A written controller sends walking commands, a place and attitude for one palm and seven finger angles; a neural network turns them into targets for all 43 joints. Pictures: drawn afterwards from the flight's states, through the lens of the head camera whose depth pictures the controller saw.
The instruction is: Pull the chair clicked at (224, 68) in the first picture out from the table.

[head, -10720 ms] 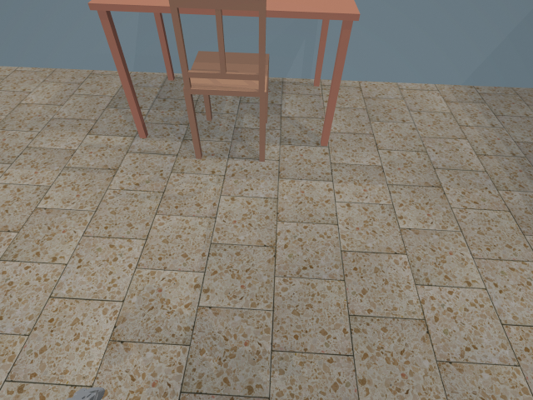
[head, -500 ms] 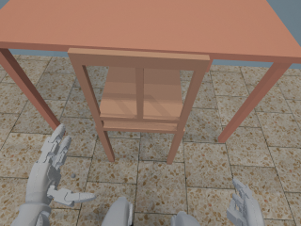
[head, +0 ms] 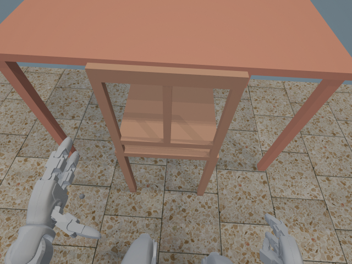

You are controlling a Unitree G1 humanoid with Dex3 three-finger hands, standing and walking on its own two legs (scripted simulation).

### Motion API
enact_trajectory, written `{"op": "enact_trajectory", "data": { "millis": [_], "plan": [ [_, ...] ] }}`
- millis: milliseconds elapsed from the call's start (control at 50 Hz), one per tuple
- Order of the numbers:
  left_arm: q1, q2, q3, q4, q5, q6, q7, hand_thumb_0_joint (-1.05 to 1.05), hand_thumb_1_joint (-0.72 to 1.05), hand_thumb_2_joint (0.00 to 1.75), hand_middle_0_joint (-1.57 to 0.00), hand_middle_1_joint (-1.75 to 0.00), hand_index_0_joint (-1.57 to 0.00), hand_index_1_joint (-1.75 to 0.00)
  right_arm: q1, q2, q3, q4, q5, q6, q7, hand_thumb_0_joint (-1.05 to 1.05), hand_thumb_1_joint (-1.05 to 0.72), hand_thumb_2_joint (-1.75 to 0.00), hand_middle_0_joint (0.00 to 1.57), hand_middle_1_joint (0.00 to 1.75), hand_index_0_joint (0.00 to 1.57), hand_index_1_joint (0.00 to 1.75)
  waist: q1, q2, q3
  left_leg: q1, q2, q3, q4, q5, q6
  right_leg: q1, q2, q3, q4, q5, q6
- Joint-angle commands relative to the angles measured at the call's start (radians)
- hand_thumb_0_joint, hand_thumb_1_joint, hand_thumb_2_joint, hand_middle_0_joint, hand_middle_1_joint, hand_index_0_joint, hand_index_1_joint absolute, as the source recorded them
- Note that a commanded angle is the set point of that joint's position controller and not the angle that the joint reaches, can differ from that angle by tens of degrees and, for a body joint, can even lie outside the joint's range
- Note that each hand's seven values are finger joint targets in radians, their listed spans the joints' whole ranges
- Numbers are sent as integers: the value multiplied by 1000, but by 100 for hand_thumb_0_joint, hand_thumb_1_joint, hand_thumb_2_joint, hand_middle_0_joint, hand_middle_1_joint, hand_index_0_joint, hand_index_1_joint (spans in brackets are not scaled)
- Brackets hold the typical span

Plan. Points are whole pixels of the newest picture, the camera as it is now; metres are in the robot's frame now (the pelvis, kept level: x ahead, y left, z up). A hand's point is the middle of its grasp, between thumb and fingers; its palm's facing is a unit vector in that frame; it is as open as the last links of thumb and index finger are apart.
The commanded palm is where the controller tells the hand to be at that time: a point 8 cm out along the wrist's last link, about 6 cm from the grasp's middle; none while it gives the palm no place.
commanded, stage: raise the hand toward the chair's back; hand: left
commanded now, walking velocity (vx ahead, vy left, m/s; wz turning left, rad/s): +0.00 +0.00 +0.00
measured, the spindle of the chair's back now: (167, 116) +0.52 +0.06 -0.03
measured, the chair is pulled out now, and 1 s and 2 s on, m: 0.00 0.00 0.00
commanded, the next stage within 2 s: aim the fingers beside a spindle in 0.44 s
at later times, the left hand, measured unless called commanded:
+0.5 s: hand (90, 195) +0.25 +0.19 +0.04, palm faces +0.03 -1.00 -0.05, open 16.9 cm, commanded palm +0.22 +0.25 +0.05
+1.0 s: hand (93, 177) +0.29 +0.20 +0.03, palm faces +0.02 -1.00 -0.05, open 16.9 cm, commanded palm +0.27 +0.25 +0.03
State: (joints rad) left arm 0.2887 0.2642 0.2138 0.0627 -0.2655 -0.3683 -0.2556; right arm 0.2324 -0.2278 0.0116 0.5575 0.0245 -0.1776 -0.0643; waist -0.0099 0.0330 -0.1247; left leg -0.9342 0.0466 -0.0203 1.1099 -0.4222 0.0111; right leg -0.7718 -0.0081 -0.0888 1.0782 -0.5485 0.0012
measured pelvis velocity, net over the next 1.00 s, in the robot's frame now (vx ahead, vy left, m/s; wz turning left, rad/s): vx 0.00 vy -0.01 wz -0.01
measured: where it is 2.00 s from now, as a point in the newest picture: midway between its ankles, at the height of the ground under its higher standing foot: outside the picture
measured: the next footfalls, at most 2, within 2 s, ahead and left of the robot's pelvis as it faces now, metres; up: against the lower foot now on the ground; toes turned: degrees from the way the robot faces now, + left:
none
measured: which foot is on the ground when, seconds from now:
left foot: down 0.00-1.00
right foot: down 0.00-1.00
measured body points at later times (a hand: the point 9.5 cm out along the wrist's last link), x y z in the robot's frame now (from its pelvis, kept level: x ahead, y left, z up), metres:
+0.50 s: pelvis +0.00 -0.01 +0.00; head +0.07 +0.00 +0.45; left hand +0.24 +0.25 +0.05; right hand +0.18 -0.25 -0.08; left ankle +0.07 +0.11 -0.66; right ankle -0.01 -0.13 -0.66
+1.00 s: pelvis +0.00 -0.01 -0.01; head +0.08 +0.00 +0.43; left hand +0.28 +0.25 +0.03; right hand +0.16 -0.27 -0.10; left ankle +0.07 +0.11 -0.66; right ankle -0.01 -0.13 -0.66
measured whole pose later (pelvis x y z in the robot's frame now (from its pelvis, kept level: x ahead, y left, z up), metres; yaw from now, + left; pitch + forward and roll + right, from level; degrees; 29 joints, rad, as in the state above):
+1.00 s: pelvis +0.00 -0.01 -0.01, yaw -1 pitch +17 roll -3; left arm 0.10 0.28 0.26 0.26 -0.28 -0.41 -0.29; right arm 0.23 -0.25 0.00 0.59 0.02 -0.17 -0.06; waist -0.03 0.03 -0.14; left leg -1.00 0.06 -0.02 1.14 -0.44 0.00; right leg -0.85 0.00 -0.08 1.13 -0.57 -0.01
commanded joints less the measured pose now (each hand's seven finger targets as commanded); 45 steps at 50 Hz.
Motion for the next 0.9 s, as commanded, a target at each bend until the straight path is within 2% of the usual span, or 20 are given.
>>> {"op": "enact_trajectory", "data": {
  "millis": [0,100,160,200,260,320,380,420,480,540,560,600,620,640,660,700,760,800,820,880],
  "plan": [
    [-53,127,73,-180,-25,-66,0,0,-50,30,-6,-8,-6,-8,-39,-148,-62,-149,5,-59,-14,0,-90,-90,20,30,20,30,-7,36,-223,306,-24,-33,-184,131,10,-5,31,4,-180,166,-20],
    [-57,122,73,-158,-30,-76,-2,0,-50,30,-6,-8,-6,-8,-40,-149,-65,-147,5,-59,-13,0,-90,-90,20,30,20,30,-10,12,-207,273,-28,-19,-170,123,13,3,28,19,-190,162,-16],
    [-58,152,94,-184,-23,-96,7,0,-50,30,-6,-8,-6,-8,-39,-148,-68,-140,3,-63,-11,0,-90,-90,20,30,20,30,-2,47,-232,288,-27,-18,-162,152,14,15,28,23,-180,186,-21],
    [-64,140,85,-211,-26,-109,9,0,-50,30,-6,-8,-6,-8,-41,-144,-69,-141,1,-65,-9,0,-90,-90,20,30,20,30,-3,66,-254,309,-27,-15,-160,174,13,14,26,23,-174,208,-19],
    [-53,137,88,-167,-28,-110,10,0,-50,30,-6,-8,-6,-8,-43,-143,-70,-131,2,-62,-9,0,-90,-90,20,30,20,30,-10,26,-221,279,-27,-14,-152,158,16,7,29,27,-181,199,-17],
    [-62,124,75,-148,-31,-105,-3,0,-50,30,-6,-8,-6,-8,-44,-145,-69,-133,4,-58,-9,0,-90,-90,20,30,20,30,-12,27,-214,267,-28,-10,-149,145,15,3,25,33,-183,194,-15],
    [-67,135,83,-165,-33,-102,-10,0,-50,30,-6,-8,-6,-8,-44,-145,-69,-138,5,-56,-11,0,-90,-90,20,30,20,30,-7,31,-241,274,-30,-9,-146,156,17,22,24,38,-181,208,-15],
    [-70,122,73,-167,-35,-99,-13,0,-50,30,-6,-8,-6,-8,-45,-142,-69,-141,6,-56,-13,0,-90,-90,20,30,20,30,-13,17,-238,275,-29,-6,-143,159,18,18,24,39,-184,213,-12],
    [-75,137,86,-174,-35,-106,-9,0,-50,30,-6,-8,-6,-8,-46,-141,-66,-140,4,-55,-14,0,-90,-90,20,30,20,30,-10,21,-240,271,-30,-7,-142,158,19,25,23,42,-186,212,-12],
    [-83,138,93,-144,-34,-106,-9,0,-50,30,-6,-8,-6,-8,-49,-141,-66,-133,5,-54,-15,0,-90,-90,20,30,20,30,-15,14,-220,260,-28,-9,-137,142,17,1,25,40,-184,192,-12],
    [-111,140,88,-119,-29,-105,-9,0,-50,30,-6,-8,-6,-8,-47,-145,-64,-126,3,-52,-16,0,-90,-90,20,30,20,30,-25,2,-197,240,-27,-11,-130,127,19,-17,27,43,-184,176,-11],
    [-185,121,60,-109,-28,-111,-16,0,-50,30,-6,-8,-6,-8,-43,-148,-60,-126,2,-56,-16,0,-90,-90,20,30,20,30,-34,21,-194,235,-29,-13,-124,101,18,-40,24,45,-179,148,-11],
    [-207,139,79,-110,-30,-116,-17,0,-50,30,-6,-8,-6,-8,-39,-152,-62,-120,3,-58,-19,0,-90,-90,20,30,20,30,-33,23,-216,241,-27,-14,-119,107,18,-41,25,47,-174,151,-13],
    [-211,129,67,-104,-30,-117,-24,0,-50,30,-6,-8,-6,-8,-38,-151,-61,-121,2,-61,-19,0,-90,-90,20,30,20,30,-30,37,-230,248,-29,-12,-117,116,17,-36,23,47,-169,163,-14],
    [-200,151,92,-93,-31,-114,-23,0,-50,30,-6,-8,-6,-8,-34,-153,-63,-120,2,-61,-19,0,-90,-90,20,30,20,30,-23,18,-241,244,-26,-15,-117,126,18,-23,26,44,-166,171,-15],
    [-204,146,87,-96,-33,-112,-28,0,-50,30,-6,-8,-6,-8,-34,-153,-63,-124,2,-60,-16,0,-90,-90,20,30,20,30,-17,34,-278,257,-29,-9,-115,154,18,-5,22,47,-159,207,-14],
    [-221,177,121,-47,-31,-103,-27,0,-50,30,-6,-8,-6,-8,-34,-155,-64,-115,2,-52,-15,0,-90,-90,20,30,20,30,-15,9,-268,232,-27,-8,-106,160,20,-5,25,53,-155,216,-13],
    [-265,171,118,-40,-33,-103,-30,0,-50,30,-6,-8,-6,-8,-34,-156,-63,-114,1,-48,-14,0,-90,-90,20,30,20,30,-20,30,-273,231,-28,-2,-102,160,18,-13,22,55,-150,222,-12],
    [-261,189,143,-17,-35,-102,-28,0,-50,30,-6,-8,-6,-8,-30,-157,-65,-111,1,-44,-14,0,-90,-90,20,30,20,30,-13,25,-270,225,-27,-2,-104,159,16,-10,23,55,-150,220,-13],
    [-281,170,122,-16,-36,-109,-30,0,-50,30,-6,-8,-6,-8,-28,-158,-64,-113,0,-44,-10,0,-90,-90,20,30,20,30,-15,37,-289,237,-27,-3,-101,180,18,-11,23,52,-140,244,-14]
  ]
}}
